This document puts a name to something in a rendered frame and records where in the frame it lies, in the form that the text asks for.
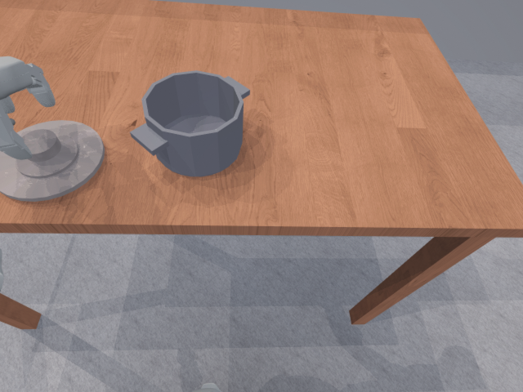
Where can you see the knob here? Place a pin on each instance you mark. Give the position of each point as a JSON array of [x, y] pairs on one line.
[[43, 144]]

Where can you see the pot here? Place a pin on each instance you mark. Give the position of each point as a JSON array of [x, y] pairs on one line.
[[194, 122]]

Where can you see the table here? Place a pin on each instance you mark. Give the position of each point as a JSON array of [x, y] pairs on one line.
[[355, 126]]

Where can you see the lid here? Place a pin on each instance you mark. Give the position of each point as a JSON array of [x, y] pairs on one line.
[[81, 155]]

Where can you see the left robot hand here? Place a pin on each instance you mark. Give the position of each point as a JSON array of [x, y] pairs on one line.
[[16, 76]]

